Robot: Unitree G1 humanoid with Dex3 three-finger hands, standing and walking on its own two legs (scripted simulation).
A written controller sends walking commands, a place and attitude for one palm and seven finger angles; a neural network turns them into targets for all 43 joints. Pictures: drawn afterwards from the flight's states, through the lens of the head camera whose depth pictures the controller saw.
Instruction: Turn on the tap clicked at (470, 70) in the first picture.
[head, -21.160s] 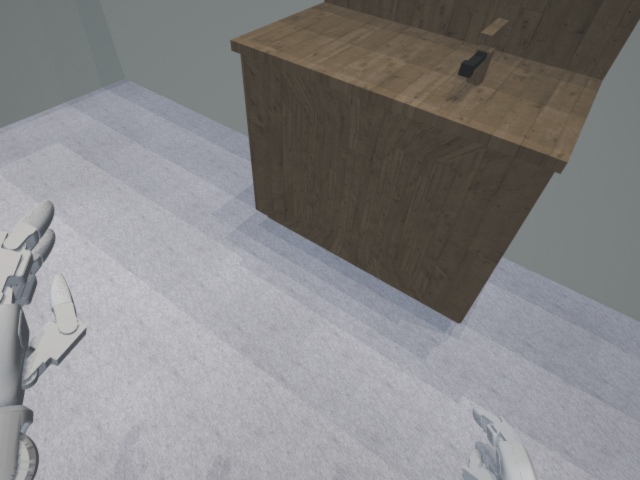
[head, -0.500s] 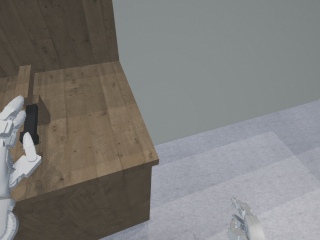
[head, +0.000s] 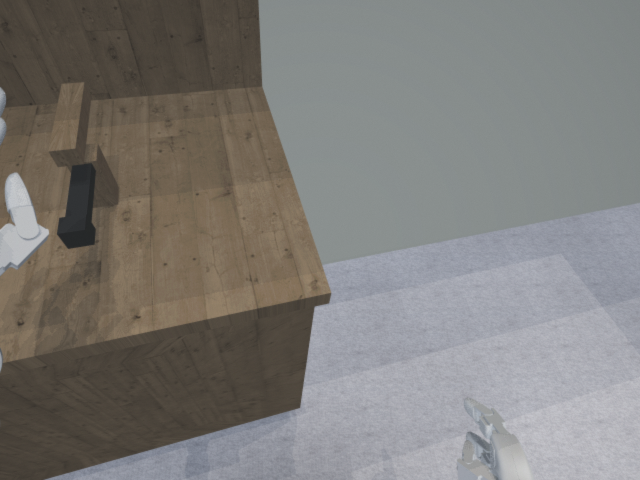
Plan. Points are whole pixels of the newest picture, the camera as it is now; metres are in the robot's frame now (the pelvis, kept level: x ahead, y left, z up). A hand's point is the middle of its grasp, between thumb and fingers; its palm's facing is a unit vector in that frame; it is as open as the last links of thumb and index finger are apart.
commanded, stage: come to a stop and stand still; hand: left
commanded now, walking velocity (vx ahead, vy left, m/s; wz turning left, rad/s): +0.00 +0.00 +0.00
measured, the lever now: (77, 231) +0.33 +0.34 +0.10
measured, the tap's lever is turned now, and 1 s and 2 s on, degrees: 0 0 0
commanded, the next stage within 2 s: look again from close up in 0.64 s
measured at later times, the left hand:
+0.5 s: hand (87, 252) +0.25 +0.26 +0.18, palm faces +0.38 -0.86 -0.35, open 7.4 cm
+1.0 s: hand (72, 285) +0.23 +0.27 +0.16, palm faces +0.37 -0.86 -0.36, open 7.4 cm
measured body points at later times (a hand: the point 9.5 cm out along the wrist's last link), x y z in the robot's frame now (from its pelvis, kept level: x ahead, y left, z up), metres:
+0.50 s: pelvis +0.02 +0.02 +0.00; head +0.05 +0.04 +0.45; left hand +0.23 +0.30 +0.20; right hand +0.21 -0.21 -0.07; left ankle +0.01 +0.10 -0.74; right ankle +0.03 -0.12 -0.74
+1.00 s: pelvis +0.01 +0.02 +0.00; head +0.02 +0.03 +0.45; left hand +0.21 +0.31 +0.17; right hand +0.18 -0.20 -0.07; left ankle +0.01 +0.10 -0.74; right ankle +0.03 -0.12 -0.74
